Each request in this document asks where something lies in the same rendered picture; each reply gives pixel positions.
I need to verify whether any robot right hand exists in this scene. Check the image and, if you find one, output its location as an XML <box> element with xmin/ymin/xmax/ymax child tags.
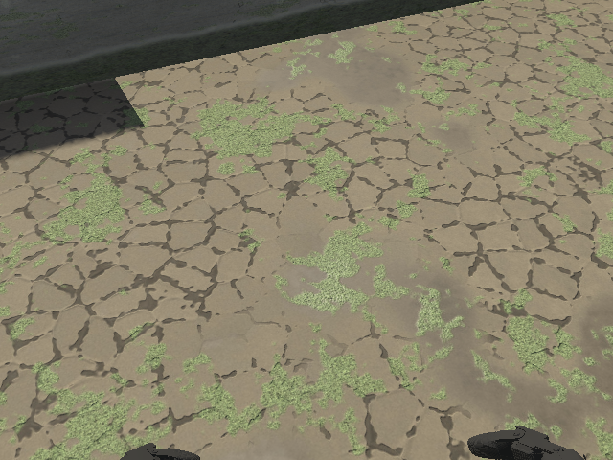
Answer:
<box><xmin>467</xmin><ymin>425</ymin><xmax>586</xmax><ymax>460</ymax></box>

